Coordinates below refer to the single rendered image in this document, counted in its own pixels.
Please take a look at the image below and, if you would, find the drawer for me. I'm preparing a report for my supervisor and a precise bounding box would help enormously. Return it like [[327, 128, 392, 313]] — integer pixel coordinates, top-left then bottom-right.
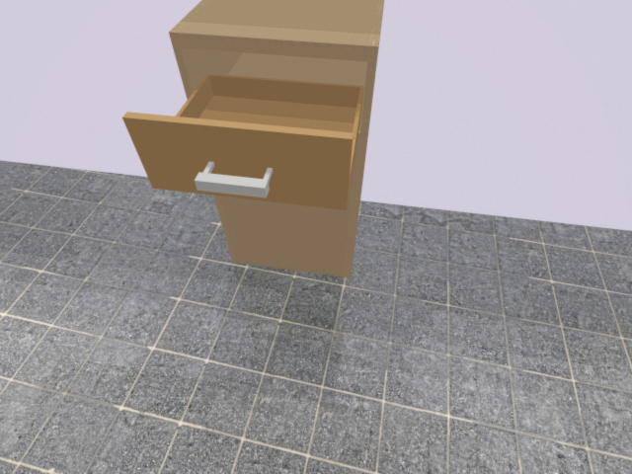
[[122, 73, 364, 210]]

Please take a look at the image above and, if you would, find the handle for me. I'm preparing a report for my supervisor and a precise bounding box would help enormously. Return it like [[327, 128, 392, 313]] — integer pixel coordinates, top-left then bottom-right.
[[195, 162, 273, 198]]

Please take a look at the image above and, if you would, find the cabinet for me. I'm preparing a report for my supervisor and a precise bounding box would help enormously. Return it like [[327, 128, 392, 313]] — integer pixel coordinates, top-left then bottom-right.
[[169, 0, 384, 277]]

